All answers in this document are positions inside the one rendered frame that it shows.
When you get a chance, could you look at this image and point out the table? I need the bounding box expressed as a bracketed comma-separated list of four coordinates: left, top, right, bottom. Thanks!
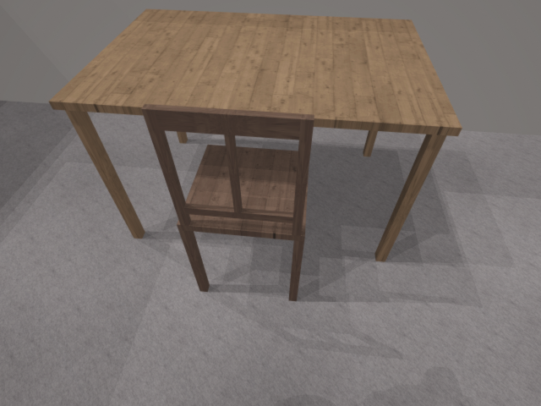
[49, 9, 462, 262]

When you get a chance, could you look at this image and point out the chair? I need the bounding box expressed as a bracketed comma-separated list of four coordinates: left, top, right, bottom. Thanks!
[141, 104, 314, 301]

